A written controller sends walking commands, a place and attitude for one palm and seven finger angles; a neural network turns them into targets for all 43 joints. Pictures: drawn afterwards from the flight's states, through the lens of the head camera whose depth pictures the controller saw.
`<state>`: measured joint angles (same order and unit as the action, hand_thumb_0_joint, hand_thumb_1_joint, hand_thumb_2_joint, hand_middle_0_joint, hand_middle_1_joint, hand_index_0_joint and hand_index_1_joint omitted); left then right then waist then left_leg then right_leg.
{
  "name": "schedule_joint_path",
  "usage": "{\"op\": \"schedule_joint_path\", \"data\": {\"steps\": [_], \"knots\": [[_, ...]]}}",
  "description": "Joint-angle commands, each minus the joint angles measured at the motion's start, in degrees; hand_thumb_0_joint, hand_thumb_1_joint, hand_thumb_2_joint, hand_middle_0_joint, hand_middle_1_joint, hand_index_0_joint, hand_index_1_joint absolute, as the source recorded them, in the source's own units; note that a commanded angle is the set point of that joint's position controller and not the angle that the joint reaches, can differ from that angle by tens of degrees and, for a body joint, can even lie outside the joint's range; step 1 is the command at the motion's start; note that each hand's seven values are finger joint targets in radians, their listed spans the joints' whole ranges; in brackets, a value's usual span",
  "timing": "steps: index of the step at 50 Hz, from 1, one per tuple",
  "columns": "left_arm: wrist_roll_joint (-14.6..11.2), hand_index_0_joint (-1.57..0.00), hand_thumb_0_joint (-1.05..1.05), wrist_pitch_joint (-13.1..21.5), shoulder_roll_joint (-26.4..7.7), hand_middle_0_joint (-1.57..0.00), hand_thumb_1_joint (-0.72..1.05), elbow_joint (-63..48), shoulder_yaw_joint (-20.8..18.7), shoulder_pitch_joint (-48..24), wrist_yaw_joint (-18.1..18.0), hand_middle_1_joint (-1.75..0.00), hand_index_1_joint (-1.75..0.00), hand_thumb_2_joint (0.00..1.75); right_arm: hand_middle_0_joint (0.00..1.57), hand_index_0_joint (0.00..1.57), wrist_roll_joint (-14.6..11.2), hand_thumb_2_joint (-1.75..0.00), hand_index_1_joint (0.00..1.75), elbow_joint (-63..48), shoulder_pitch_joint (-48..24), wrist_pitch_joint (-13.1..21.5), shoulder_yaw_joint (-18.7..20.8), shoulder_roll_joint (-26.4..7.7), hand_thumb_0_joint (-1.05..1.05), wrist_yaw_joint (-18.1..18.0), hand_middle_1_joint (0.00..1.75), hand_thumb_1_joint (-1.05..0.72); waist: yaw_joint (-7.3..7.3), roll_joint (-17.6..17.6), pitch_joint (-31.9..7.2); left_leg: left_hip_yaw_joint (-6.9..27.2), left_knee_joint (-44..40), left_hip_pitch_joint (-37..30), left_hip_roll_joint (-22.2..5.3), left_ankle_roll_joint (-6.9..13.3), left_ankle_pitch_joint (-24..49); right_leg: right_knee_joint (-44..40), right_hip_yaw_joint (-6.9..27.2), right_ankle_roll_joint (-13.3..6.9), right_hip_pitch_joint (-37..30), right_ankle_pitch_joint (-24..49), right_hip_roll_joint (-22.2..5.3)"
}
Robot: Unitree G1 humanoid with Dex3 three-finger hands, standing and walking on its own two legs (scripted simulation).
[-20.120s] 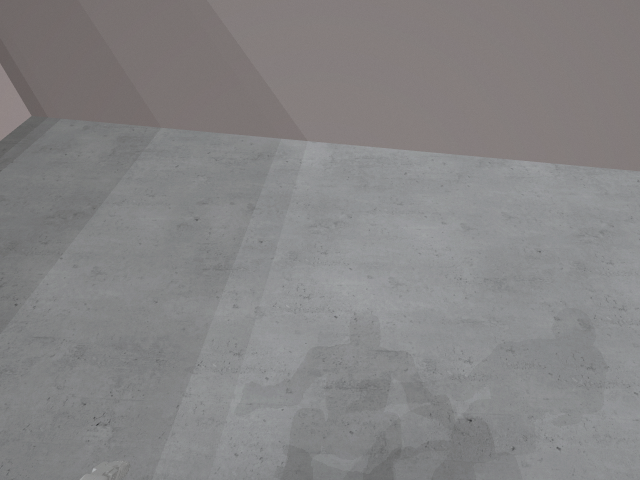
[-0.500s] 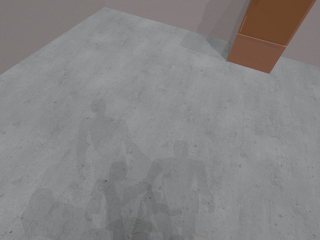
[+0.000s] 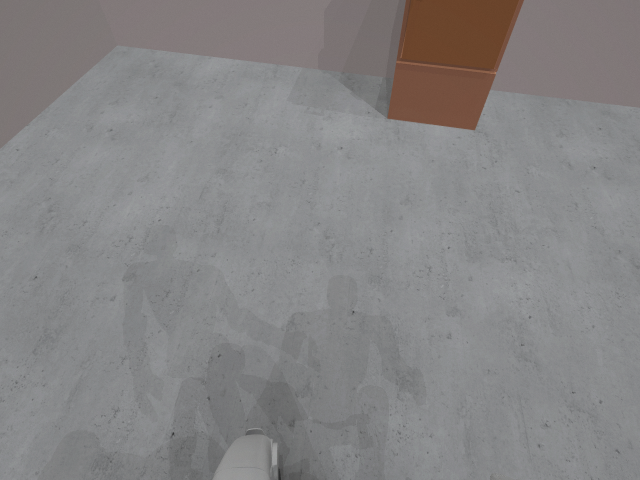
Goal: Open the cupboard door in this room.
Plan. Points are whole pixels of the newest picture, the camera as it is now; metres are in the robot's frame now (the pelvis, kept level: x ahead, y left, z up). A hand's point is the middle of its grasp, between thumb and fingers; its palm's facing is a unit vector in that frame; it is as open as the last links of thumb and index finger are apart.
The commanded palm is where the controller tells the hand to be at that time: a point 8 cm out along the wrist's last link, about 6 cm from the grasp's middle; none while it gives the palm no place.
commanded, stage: turn or walk to find it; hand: left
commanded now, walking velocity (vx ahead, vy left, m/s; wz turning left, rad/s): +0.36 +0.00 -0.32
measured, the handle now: out of the picture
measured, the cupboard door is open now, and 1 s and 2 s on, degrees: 0 0 0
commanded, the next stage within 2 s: stand and wait in 1.06 s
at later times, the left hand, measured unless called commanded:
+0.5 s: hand (238, 315) +0.39 +0.18 -0.15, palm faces -0.21 -0.96 -0.19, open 7.3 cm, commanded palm none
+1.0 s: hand (275, 274) +0.48 +0.13 -0.17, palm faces -0.14 -0.96 -0.23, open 7.2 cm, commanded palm none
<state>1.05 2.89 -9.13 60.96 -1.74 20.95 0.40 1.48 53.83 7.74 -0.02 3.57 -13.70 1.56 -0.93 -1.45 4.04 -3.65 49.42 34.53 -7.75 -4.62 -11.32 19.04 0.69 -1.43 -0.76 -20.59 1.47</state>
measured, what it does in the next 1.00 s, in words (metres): walks ahead: left foot, then right foot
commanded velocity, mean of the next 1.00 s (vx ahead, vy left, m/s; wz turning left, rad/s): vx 0.37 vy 0.00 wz -0.12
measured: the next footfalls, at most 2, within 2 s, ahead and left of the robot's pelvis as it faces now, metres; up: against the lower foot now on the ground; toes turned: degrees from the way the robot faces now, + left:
left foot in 0.10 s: +0.20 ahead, +0.14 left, +0.00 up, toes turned +5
right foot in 0.62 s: +0.40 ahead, -0.16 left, +0.00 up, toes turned -21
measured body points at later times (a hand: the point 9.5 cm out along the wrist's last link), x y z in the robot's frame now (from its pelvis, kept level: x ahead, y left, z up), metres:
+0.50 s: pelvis +0.22 +0.02 +0.00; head +0.25 +0.02 +0.45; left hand +0.40 +0.23 -0.14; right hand +0.11 -0.19 -0.14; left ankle +0.16 +0.14 -0.74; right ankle +0.31 -0.14 -0.68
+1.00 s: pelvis +0.44 -0.06 +0.00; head +0.45 -0.07 +0.45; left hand +0.49 +0.18 -0.15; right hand +0.48 -0.32 -0.14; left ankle +0.57 +0.06 -0.70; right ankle +0.36 -0.14 -0.74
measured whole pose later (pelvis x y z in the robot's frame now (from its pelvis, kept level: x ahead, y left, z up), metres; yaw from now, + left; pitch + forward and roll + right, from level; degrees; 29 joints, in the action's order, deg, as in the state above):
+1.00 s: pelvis +0.44 -0.06 +0.00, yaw -12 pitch +0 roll -1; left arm 1.0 4.7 -10.9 63.0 -2.6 17.1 -0.4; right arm 1.5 57.4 8.3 1.4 3.9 -11.8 1.5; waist -0.5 -2.1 1.5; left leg -5.4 45.1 31.1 -8.9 -2.7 -10.4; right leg 21.0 -9.6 -1.8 3.8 -17.1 0.4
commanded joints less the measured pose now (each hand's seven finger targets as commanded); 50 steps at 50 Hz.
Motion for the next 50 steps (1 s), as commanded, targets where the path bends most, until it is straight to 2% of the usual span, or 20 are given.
{"op": "schedule_joint_path", "data": {"steps": [1, 3, 4, 5, 6, 7, 9, 11, 13, 18, 25, 27, 29, 30, 31, 32, 33, 35, 38, 50], "knots": [[0.25, -0.20, 0.00, 0.85, -12.08, -0.20, 0.90, -1.98, -2.88, 0.75, -1.21, -0.30, -0.30, 0.90, 0.20, 0.20, -0.38, -0.90, 0.30, -6.73, -7.38, 2.71, -0.09, -2.89, 0.00, 0.23, 0.30, -0.90, -1.08, 9.13, 1.56, -1.94, -9.63, -4.52, 2.51, 2.11, -1.66, -1.85, 9.84, -7.25, 2.21, 30.35, -14.13], [-0.06, -0.20, 0.00, 0.94, -12.71, -0.20, 0.90, -1.94, -3.19, -1.24, -1.25, -0.30, -0.30, 0.90, 0.20, 0.20, 0.02, -0.90, 0.30, -3.53, 2.36, 3.48, 0.44, -4.41, 0.00, -0.78, 0.30, -0.90, 3.91, 7.15, -3.49, -4.08, -17.49, -19.26, 5.73, 3.07, 1.29, 9.44, 7.13, -5.38, 4.06, 41.08, -11.13], [-0.34, -0.20, 0.00, 1.07, -11.70, -0.20, 0.90, -1.90, -3.26, -1.94, -1.17, -0.30, -0.30, 0.90, 0.20, 0.20, 0.23, -0.90, 0.30, -0.27, 13.11, 3.85, 1.26, -7.78, 0.00, -1.52, 0.30, -0.90, 8.04, 3.06, -10.25, -0.97, -20.28, -34.48, 3.19, 3.69, 4.60, 21.62, 5.72, -3.25, 9.42, 36.23, -8.69], [-1.11, -0.20, 0.00, 0.71, -8.39, -0.20, 0.90, -2.69, -3.12, 1.57, -0.52, -0.30, -0.30, 0.90, 0.20, 0.20, 1.23, -0.90, 0.30, 1.93, 21.62, 4.22, 2.95, -14.99, 0.00, -2.15, 0.30, -0.90, 9.81, -12.19, -18.87, 16.99, -21.07, -49.69, -12.27, 8.29, 5.27, 38.89, -0.74, -0.52, 22.84, 12.14, -0.98], [-1.25, -0.20, 0.00, 1.21, -6.98, -0.20, 0.90, -3.64, -2.57, 2.39, -0.06, -0.30, -0.30, 0.90, 0.20, 0.20, 0.73, -0.90, 0.30, 2.78, 23.87, 3.59, 2.83, -16.61, 0.00, -1.99, 0.30, -0.90, 8.57, -19.65, -20.87, 30.70, -28.85, -52.10, -21.43, 12.86, 3.92, 53.14, 0.20, -0.53, 32.00, -13.08, 2.21], [-0.86, -0.20, 0.00, 0.84, -7.44, -0.20, 0.90, -3.56, -2.32, -0.89, -0.39, -0.30, -0.30, 0.90, 0.20, 0.20, 0.04, -0.90, 0.30, 2.70, 19.76, 3.48, 2.47, -14.44, 0.00, -2.42, 0.30, -0.90, 8.24, -17.19, -18.46, 30.77, -32.43, -46.60, -22.34, 12.90, -4.29, 59.37, 3.59, -0.88, 35.13, -10.64, -1.04], [-0.16, -0.20, 0.00, 0.49, -6.95, -0.20, 0.90, -4.47, -2.30, -8.36, 1.03, -0.30, -0.30, 0.90, 0.20, 0.20, 0.20, -0.90, 0.30, 0.89, 12.14, 3.99, 0.83, -7.28, 0.00, -2.29, 0.30, -0.90, 5.36, -5.45, -2.79, 21.48, -35.69, -29.77, -17.80, 12.27, -7.20, 59.02, 1.51, -0.56, 37.33, -1.78, -6.77], [0.60, -0.20, 0.00, -1.07, -4.15, -0.20, 0.90, -3.28, -2.24, -5.15, 1.33, -0.30, -0.30, 0.90, 0.20, 0.20, 0.33, -0.90, 0.30, 1.83, 10.43, 4.86, -0.14, -3.67, 0.00, -2.34, 0.30, -0.90, 1.60, -4.31, -0.43, 10.21, -36.94, -22.92, -13.20, 9.37, -0.44, 55.74, 0.84, 0.38, 33.79, 2.91, -7.73], [0.76, -0.20, 0.00, -2.29, -3.20, -0.20, 0.90, -3.14, -2.31, -3.86, 1.23, -0.30, -0.30, 0.90, 0.20, 0.20, -0.06, -0.90, 0.30, 2.24, 10.81, 5.33, -0.13, -2.43, 0.00, -2.40, 0.30, -0.90, 0.45, -4.58, -1.09, 4.49, -37.95, -21.12, -11.27, 9.60, 2.42, 54.00, 0.22, 1.17, 33.22, 6.16, -8.02], [0.79, -0.20, 0.00, -3.07, -2.99, -0.20, 0.90, -6.07, -2.39, -9.54, 1.53, -0.30, -0.30, 0.90, 0.20, 0.20, -0.31, -0.90, 0.30, 4.24, 13.65, 5.74, 0.55, -2.26, 0.00, -2.30, 0.30, -0.90, 0.31, -3.21, 1.59, -0.81, -39.88, -25.11, -11.15, 11.82, 5.13, 46.15, -0.25, 2.89, 40.62, 11.93, -9.73], [0.57, -0.20, 0.00, -1.81, -2.36, -0.20, 0.90, -9.49, -1.30, -21.65, 1.78, -0.30, -0.30, 0.90, 0.20, 0.20, 0.27, -0.90, 0.30, 8.17, 20.83, 5.02, 0.73, -3.00, 0.00, -2.21, 0.30, -0.90, 4.36, -4.98, 3.79, -5.43, -36.23, -31.57, -10.86, 10.94, 18.51, 21.64, -6.88, 1.29, 34.31, 11.09, -7.10], [0.59, -0.20, 0.00, -1.30, -3.21, -0.20, 0.90, -8.93, -1.50, -19.66, 1.60, -0.30, -0.30, 0.90, 0.20, 0.20, 0.26, -0.90, 0.30, 8.70, 20.57, 4.64, 0.95, -3.99, 0.00, -2.31, 0.30, -0.90, 3.17, -5.42, 1.95, -6.16, -32.20, -33.10, -11.34, 10.42, 25.83, 17.87, -8.41, -0.19, 28.52, 8.41, -5.31], [0.75, -0.20, 0.00, -0.37, -5.23, -0.20, 0.90, -5.20, -2.01, -8.48, 1.23, -0.30, -0.30, 0.90, 0.20, 0.20, -0.10, -0.90, 0.30, 9.04, 19.51, 4.25, 0.96, -4.77, 0.00, -2.24, 0.30, -0.90, -2.13, -4.12, -4.23, -8.88, -18.16, -33.03, -8.60, 8.11, 36.76, 10.83, -11.67, -1.57, 13.70, 10.47, -1.38], [1.03, -0.20, 0.00, 0.44, -8.68, -0.20, 0.90, -2.07, -3.01, 0.87, 0.78, -0.30, -0.30, 0.90, 0.20, 0.20, -0.44, -0.90, 0.30, 8.83, 18.89, 4.36, 0.77, -4.09, 0.00, -1.84, 0.30, -0.90, -6.41, -0.85, -9.81, -10.15, -5.68, -24.41, -6.70, 6.05, 30.62, 10.08, -8.00, -2.97, -1.65, 14.06, -4.34], [1.09, -0.20, 0.00, 1.19, -15.61, -0.20, 0.90, 0.31, -4.85, 9.14, -0.18, -0.30, -0.30, 0.90, 0.20, 0.20, -1.31, -0.90, 0.30, 7.04, 19.78, 4.60, -0.11, 0.01, 0.00, -1.41, 0.30, -0.90, -8.41, 12.98, -16.97, -11.08, 12.83, -7.50, 0.31, 3.68, -2.09, 7.68, 14.15, -8.47, -16.90, 18.28, -20.66], [-0.34, -0.20, 0.00, 1.11, -18.95, -0.20, 0.90, 0.98, -5.45, 8.93, -0.42, -0.30, -0.30, 0.90, 0.20, 0.20, -1.72, -0.90, 0.30, 5.58, 18.54, 4.16, -0.33, 0.11, 0.00, -1.63, 0.30, -0.90, -6.47, 15.56, -19.45, -3.73, 25.62, 0.11, 4.27, 3.33, -21.90, 1.33, 27.14, -12.86, -17.68, 22.41, -28.46], [-0.59, -0.20, 0.00, 0.88, -17.44, -0.20, 0.90, -0.44, -5.14, 4.39, -0.60, -0.30, -0.30, 0.90, 0.20, 0.20, -1.53, -0.90, 0.30, 5.12, 13.91, 3.87, 0.05, -0.63, 0.00, -1.71, 0.30, -0.90, -6.73, 11.20, -14.71, 2.11, 30.12, 2.50, 1.50, 3.88, -18.50, -0.80, 24.95, -12.54, -10.15, 17.14, -27.92], [-0.64, -0.20, 0.00, 1.03, -11.45, -0.20, 0.90, -2.01, -3.37, -3.43, -0.92, -0.30, -0.30, 0.90, 0.20, 0.20, -0.68, -0.90, 0.30, 4.89, 10.26, 3.50, 0.23, 0.44, 0.00, -1.69, 0.30, -0.90, -2.57, 0.98, -4.82, 3.56, 26.86, 2.47, -2.51, 4.07, -9.47, -2.39, 15.35, -9.56, 3.27, 15.06, -23.54], [0.05, -0.20, 0.00, 1.72, -7.05, -0.20, 0.90, -1.76, -2.08, -6.94, -1.06, -0.30, -0.30, 0.90, 0.20, 0.20, 0.06, -0.90, 0.30, 6.97, 15.53, 1.59, 0.05, 2.78, 0.00, -1.36, 0.30, -0.90, 2.14, 7.29, -3.15, 1.05, 18.27, -3.99, -2.62, 2.57, -5.82, -5.66, 3.99, -6.66, 13.66, 14.63, -17.91], [0.24, -0.20, 0.00, 2.51, -9.99, -0.20, 0.90, 0.52, -2.09, -1.33, -1.02, -0.30, -0.30, 0.90, 0.20, 0.20, -0.09, -0.90, 0.30, -0.75, -2.40, 2.48, -0.28, 0.58, 0.00, 0.96, 0.30, -0.90, -0.57, 6.54, 2.25, -2.23, -10.44, -3.40, -0.66, 3.16, 0.36, -6.79, 0.42, -7.05, 4.82, 17.77, -18.15]]}}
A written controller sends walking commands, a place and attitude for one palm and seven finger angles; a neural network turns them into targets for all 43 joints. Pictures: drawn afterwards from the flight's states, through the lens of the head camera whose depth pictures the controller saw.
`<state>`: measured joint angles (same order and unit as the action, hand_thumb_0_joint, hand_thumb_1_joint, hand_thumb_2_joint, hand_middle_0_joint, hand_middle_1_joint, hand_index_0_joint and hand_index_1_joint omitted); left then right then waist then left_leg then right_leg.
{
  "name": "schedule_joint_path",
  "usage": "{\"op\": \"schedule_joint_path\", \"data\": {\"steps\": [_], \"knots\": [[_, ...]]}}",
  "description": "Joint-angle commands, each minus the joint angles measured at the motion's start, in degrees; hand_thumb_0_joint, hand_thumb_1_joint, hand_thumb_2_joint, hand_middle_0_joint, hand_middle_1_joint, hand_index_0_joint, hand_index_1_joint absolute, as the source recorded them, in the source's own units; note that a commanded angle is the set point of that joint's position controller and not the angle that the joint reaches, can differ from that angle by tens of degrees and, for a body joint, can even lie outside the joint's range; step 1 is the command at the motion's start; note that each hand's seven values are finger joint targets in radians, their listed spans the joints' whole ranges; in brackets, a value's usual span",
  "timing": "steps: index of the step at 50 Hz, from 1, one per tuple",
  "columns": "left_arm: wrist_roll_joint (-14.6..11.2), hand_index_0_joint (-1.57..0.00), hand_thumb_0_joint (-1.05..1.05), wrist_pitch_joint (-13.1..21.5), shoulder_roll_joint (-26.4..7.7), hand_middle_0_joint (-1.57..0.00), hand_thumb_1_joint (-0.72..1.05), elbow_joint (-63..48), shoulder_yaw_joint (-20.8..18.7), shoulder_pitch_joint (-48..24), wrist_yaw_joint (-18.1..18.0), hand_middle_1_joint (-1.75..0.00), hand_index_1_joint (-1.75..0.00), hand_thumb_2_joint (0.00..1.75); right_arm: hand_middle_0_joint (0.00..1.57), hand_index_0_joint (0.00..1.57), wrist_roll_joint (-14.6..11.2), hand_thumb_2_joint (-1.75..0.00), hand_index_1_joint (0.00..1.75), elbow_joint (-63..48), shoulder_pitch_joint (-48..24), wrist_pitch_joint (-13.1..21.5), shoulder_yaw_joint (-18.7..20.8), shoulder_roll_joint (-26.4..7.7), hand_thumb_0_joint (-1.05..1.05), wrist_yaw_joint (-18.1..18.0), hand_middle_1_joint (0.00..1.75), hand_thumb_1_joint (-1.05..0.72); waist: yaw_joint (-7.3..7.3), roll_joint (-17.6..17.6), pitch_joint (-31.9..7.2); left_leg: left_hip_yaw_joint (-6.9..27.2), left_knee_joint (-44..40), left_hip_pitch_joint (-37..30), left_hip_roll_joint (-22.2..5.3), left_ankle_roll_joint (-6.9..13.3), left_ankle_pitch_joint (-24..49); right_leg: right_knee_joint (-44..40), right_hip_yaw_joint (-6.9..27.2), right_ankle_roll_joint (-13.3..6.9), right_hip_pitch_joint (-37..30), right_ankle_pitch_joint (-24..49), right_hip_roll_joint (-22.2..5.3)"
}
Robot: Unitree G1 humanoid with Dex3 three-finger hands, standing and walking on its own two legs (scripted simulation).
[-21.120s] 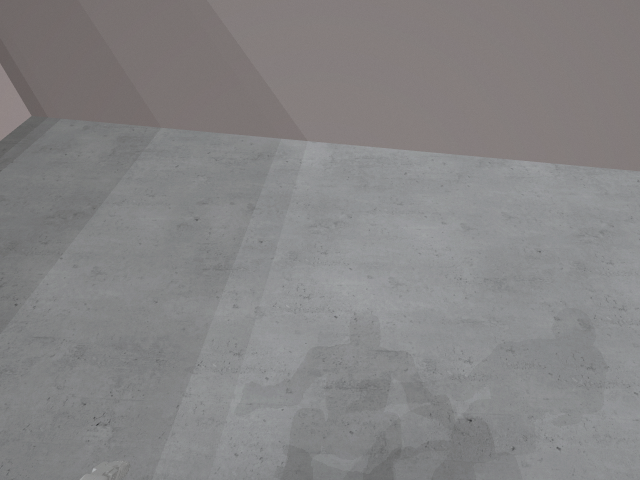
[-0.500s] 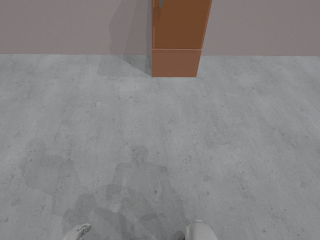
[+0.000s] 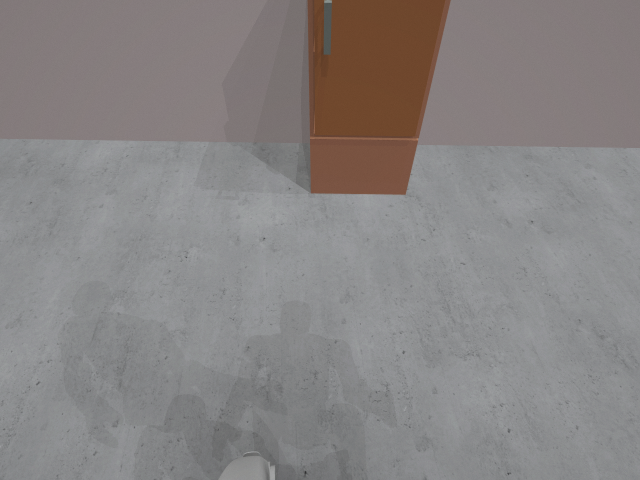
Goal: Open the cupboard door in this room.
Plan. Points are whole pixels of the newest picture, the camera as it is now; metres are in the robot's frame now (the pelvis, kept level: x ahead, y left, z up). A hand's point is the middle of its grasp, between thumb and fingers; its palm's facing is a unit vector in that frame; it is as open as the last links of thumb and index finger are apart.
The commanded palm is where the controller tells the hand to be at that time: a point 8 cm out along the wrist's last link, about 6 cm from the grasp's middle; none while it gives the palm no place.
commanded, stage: turn or walk to find it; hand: left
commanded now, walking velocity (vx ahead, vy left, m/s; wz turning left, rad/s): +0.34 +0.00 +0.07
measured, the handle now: (327, 25) +1.39 +0.07 -0.01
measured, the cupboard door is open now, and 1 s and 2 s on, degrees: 0 0 0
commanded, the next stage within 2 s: stand and wait in 0.06 s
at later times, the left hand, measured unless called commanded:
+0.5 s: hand (205, 421) +0.23 +0.20 -0.17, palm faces +0.02 -0.97 -0.24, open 7.3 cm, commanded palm none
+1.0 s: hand (225, 452) +0.19 +0.16 -0.17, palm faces +0.06 -0.98 -0.20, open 7.2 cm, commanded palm none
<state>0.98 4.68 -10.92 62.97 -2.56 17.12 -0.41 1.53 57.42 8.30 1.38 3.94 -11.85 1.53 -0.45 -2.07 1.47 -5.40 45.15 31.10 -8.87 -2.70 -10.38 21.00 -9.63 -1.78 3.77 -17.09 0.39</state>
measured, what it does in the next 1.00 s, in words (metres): walks ahead: left foot, then right foot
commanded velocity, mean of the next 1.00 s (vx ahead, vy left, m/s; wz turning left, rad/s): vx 0.01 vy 0.00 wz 0.00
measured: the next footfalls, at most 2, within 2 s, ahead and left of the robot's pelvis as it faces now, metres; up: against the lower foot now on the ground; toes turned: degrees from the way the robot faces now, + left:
left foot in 0.10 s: +0.19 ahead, +0.14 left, +0.00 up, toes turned +9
right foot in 0.48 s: +0.25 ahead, -0.11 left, +0.00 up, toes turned -7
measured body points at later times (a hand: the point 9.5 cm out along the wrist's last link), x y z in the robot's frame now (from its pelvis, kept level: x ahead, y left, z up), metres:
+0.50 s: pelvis +0.16 +0.01 -0.01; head +0.16 +0.00 +0.44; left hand +0.23 +0.25 -0.15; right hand +0.14 -0.20 -0.18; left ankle +0.15 +0.14 -0.74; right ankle +0.21 -0.10 -0.74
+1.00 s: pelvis +0.20 -0.01 +0.00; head +0.19 -0.02 +0.45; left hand +0.19 +0.21 -0.15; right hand +0.19 -0.22 -0.16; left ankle +0.15 +0.14 -0.74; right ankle +0.21 -0.10 -0.74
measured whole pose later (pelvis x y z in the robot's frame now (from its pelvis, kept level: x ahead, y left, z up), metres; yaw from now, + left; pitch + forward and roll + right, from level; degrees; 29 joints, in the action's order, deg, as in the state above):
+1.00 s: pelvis +0.20 -0.01 +0.00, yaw +1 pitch -2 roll +0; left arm 0.0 1.3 -8.0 66.6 0.2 16.2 -2.3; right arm 0.5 66.8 16.7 0.7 0.8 -6.9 -2.0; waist 0.1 -1.1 0.7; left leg -6.6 21.5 4.0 -5.4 -3.3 -15.2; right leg 23.6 -8.5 -1.8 9.8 -12.1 -1.3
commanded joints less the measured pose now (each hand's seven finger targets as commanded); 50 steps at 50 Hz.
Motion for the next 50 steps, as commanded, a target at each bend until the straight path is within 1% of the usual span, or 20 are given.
{"op": "schedule_joint_path", "data": {"steps": [1, 2, 4, 5, 6, 7, 9, 12, 17, 20, 22, 23, 24, 25, 26, 27, 30, 34, 40, 50], "knots": [[0.29, -0.20, 0.00, 0.56, -8.58, -0.20, 0.90, -1.22, -1.38, 2.90, -0.26, -0.30, -0.30, 0.90, 0.20, 0.20, -0.15, -0.90, 0.30, -4.67, -3.33, 1.29, -0.68, -1.61, 0.00, 0.98, 0.30, -0.90, -1.14, 7.41, 4.52, -0.91, -7.99, -1.53, 0.93, 1.70, -1.58, -7.37, 10.59, -6.48, -0.85, 16.51, -17.26], [0.25, -0.20, 0.00, 0.40, -8.76, -0.20, 0.90, -0.89, -1.40, 3.00, -0.28, -0.30, -0.30, 0.90, 0.20, 0.20, -0.11, -0.90, 0.30, -4.37, -2.45, 1.48, -0.63, -2.26, 0.00, 0.81, 0.30, -0.90, -0.30, 6.64, 4.35, -1.93, -10.12, -4.45, 1.89, 2.11, -1.91, -5.12, 9.75, -6.01, -1.15, 19.69, -17.07], [-0.06, -0.20, 0.00, 0.10, -8.61, -0.20, 0.90, -0.62, -1.39, 2.12, -0.26, -0.30, -0.30, 0.90, 0.20, 0.20, 0.29, -0.90, 0.30, -1.14, 7.46, 2.09, -0.06, -4.80, 0.00, 0.01, 0.30, -0.90, 4.37, 1.82, -0.72, -3.21, -16.26, -20.90, 4.66, 3.06, 1.64, 9.58, 5.19, -3.40, 3.12, 28.49, -13.29], [-0.40, -0.20, 0.00, -0.05, -6.60, -0.20, 0.90, -1.35, -1.07, 3.91, -0.08, -0.30, -0.30, 0.90, 0.20, 0.20, 0.94, -0.90, 0.30, 1.01, 16.16, 2.61, 0.91, -9.60, 0.00, -0.67, 0.30, -0.90, 7.09, -6.93, -7.86, 6.70, -18.63, -35.33, -3.60, 6.15, 9.52, 24.40, 1.75, -0.06, 11.68, 19.87, -8.17], [-1.01, -0.20, 0.00, 0.13, -3.50, -0.20, 0.90, -2.31, -0.12, 5.77, 0.44, -0.30, -0.30, 0.90, 0.20, 0.20, 0.77, -0.90, 0.30, 2.57, 21.98, 2.38, 1.97, -15.07, 0.00, -1.28, 0.30, -0.90, 7.60, -18.31, -12.86, 23.81, -21.39, -46.40, -17.10, 12.84, 24.77, 41.37, 0.32, 2.11, 25.33, -13.74, -1.11], [-0.67, -0.20, 0.00, -0.16, -4.25, -0.20, 0.90, -2.89, 0.14, 3.34, -0.37, -0.30, -0.30, 0.90, 0.20, 0.20, -0.07, -0.90, 0.30, 3.32, 20.88, 1.83, 1.42, -14.25, 0.00, -1.97, 0.30, -0.90, 7.28, -16.54, -14.39, 24.56, -24.00, -43.98, -19.30, 14.39, 26.60, 49.66, 6.80, 1.65, 27.59, -18.14, -2.21], [-0.62, -0.20, 0.00, -0.37, -4.00, -0.20, 0.90, -2.96, 0.07, -1.96, 0.10, -0.30, -0.30, 0.90, 0.20, 0.20, -0.21, -0.90, 0.30, 1.40, 13.29, 2.18, 0.14, -9.16, 0.00, -2.37, 0.30, -0.90, 4.74, -6.23, -3.75, 16.91, -24.67, -31.77, -16.20, 14.03, 31.19, 51.62, 8.43, 2.40, 30.47, -11.40, -6.58], [-0.25, -0.20, 0.00, -2.33, -0.68, -0.20, 0.90, -0.94, 0.40, 1.63, 0.15, -0.30, -0.30, 0.90, 0.20, 0.20, -0.55, -0.90, 0.30, 1.66, 8.54, 2.92, -1.29, -5.01, 0.00, -2.63, 0.30, -0.90, 0.50, -5.86, -2.88, 4.24, -26.81, -22.69, -9.79, 10.04, 35.32, 42.66, 7.73, 3.73, 21.92, -6.22, -7.55], [-0.09, -0.20, 0.00, -4.17, 1.57, -0.20, 0.90, -1.29, 0.92, 1.60, -0.57, -0.30, -0.30, 0.90, 0.20, 0.20, -0.56, -0.90, 0.30, 2.30, 7.54, 2.24, -0.96, -3.86, 0.00, -2.79, 0.30, -0.90, -0.67, -4.84, -2.39, 1.35, -27.55, -18.13, -7.45, 10.14, 30.01, 28.03, 6.12, 4.55, 15.48, -0.32, -6.70], [-0.06, -0.20, 0.00, -4.22, 1.04, -0.20, 0.90, -1.57, 1.30, 0.17, -0.72, -0.30, -0.30, 0.90, 0.20, 0.20, -0.47, -0.90, 0.30, 3.30, 7.29, 1.24, -0.79, -3.99, 0.00, -2.88, 0.30, -0.90, -0.65, -6.16, -0.35, 2.54, -26.49, -16.51, -7.03, 9.76, 20.44, 18.18, 4.54, 4.66, 10.74, 1.86, -5.61], [-0.04, -0.20, 0.00, -3.96, -0.14, -0.20, 0.90, -0.58, 1.28, 2.18, -0.88, -0.30, -0.30, 0.90, 0.20, 0.20, -0.68, -0.90, 0.30, 4.06, 7.19, 0.56, -0.79, -3.54, 0.00, -2.84, 0.30, -0.90, -2.08, -4.36, 0.29, 2.17, -23.32, -15.08, -5.19, 7.50, 11.26, 8.56, 3.37, 4.90, 5.33, 8.47, -5.24], [0.07, -0.20, 0.00, -3.55, -1.90, -0.20, 0.90, 0.08, 1.19, 3.42, -1.06, -0.30, -0.30, 0.90, 0.20, 0.20, -0.90, -0.90, 0.30, 4.62, 7.82, 0.39, -1.06, -2.06, 0.00, -2.72, 0.30, -0.90, -2.49, -0.15, 0.35, 0.99, -20.67, -14.02, -2.74, 5.00, 4.65, 3.66, 5.49, 4.66, 2.58, 11.94, -6.65], [0.10, -0.20, 0.00, -2.97, -4.39, -0.20, 0.90, 0.11, 1.21, 2.56, -1.28, -0.30, -0.30, 0.90, 0.20, 0.20, -1.22, -0.90, 0.30, 4.74, 9.23, 0.11, -1.51, 0.02, 0.00, -2.52, 0.30, -0.90, -1.45, 5.73, 1.53, -0.31, -18.32, -11.38, 0.43, 2.42, -3.62, 0.18, 11.97, 2.88, 1.97, 16.20, -11.72], [-0.06, -0.20, 0.00, -2.78, -6.58, -0.20, 0.90, -0.23, 1.31, 0.75, -1.22, -0.30, -0.30, 0.90, 0.20, 0.20, -1.24, -0.90, 0.30, 4.82, 10.88, -0.26, -2.01, 1.83, 0.00, -2.21, 0.30, -0.90, 0.12, 8.87, 2.30, -1.59, -18.13, -11.60, 3.00, 1.00, -11.14, -1.63, 15.26, 0.52, 4.37, 18.47, -16.88], [-0.38, -0.20, 0.00, -2.31, -8.35, -0.20, 0.90, -0.62, 0.44, -0.88, -1.15, -0.30, -0.30, 0.90, 0.20, 0.20, -0.93, -0.90, 0.30, 5.64, 12.66, -1.27, -2.15, 1.80, 0.00, -2.41, 0.30, -0.90, 0.57, 17.41, 1.38, -1.60, -15.86, -15.14, 3.66, 0.24, -14.65, -6.34, 18.43, -2.38, 8.82, 11.72, -18.80], [-0.52, -0.20, 0.00, -2.29, -7.36, -0.20, 0.90, -0.75, 0.62, -2.06, -1.20, -0.30, -0.30, 0.90, 0.20, 0.20, -0.76, -0.90, 0.30, 6.15, 12.62, -1.63, -2.05, 0.83, 0.00, -2.41, 0.30, -0.90, 0.46, 18.69, 2.47, -0.59, -14.09, -18.30, 3.14, 0.62, -14.65, -9.49, 18.69, -3.41, 13.01, 6.48, -17.96], [-0.92, -0.20, 0.00, -2.28, -4.29, -0.20, 0.90, -0.52, 1.11, -4.05, -1.44, -0.30, -0.30, 0.90, 0.20, 0.20, -0.80, -0.90, 0.30, 8.84, 16.76, -0.80, -2.52, 1.77, 0.00, -2.54, 0.30, -0.90, 2.37, 8.65, 0.31, 1.16, -21.50, -21.77, 2.19, 1.22, -0.99, -3.45, 12.26, -2.17, 9.80, 13.50, -12.91], [-1.06, -0.20, 0.00, -2.80, -3.03, -0.20, 0.90, 0.15, 1.36, -2.41, -1.64, -0.30, -0.30, 0.90, 0.20, 0.20, -0.93, -0.90, 0.30, 9.23, 14.87, -0.04, -2.75, 1.34, 0.00, -2.75, 0.30, -0.90, 0.38, 1.07, 0.91, 1.98, -26.32, -20.29, 0.32, 1.51, 3.88, -1.00, 8.36, 0.62, 5.50, 14.42, -8.99], [-0.93, -0.20, 0.00, -2.65, -2.75, -0.20, 0.90, 1.14, 1.67, 0.20, -2.01, -0.30, -0.30, 0.90, 0.20, 0.20, -1.01, -0.90, 0.30, 9.11, 14.54, -0.14, -2.64, 1.48, 0.00, -3.31, 0.30, -0.90, 0.24, 1.68, -0.61, 1.51, -26.08, -22.31, 0.05, 1.66, 7.10, -0.16, 7.78, 0.68, 3.01, 23.44, -9.34], [-0.69, -0.20, 0.00, -2.84, -2.24, -0.20, 0.90, 2.12, 2.07, 2.09, -2.05, -0.30, -0.30, 0.90, 0.20, 0.20, -1.12, -0.90, 0.30, 8.57, 13.59, -0.79, -2.78, 1.13, 0.00, -3.48, 0.30, -0.90, 0.79, 2.61, 3.43, 1.23, -27.42, -22.78, 0.50, 1.84, 1.27, -3.01, 8.77, 0.81, 6.37, 15.62, -8.80]]}}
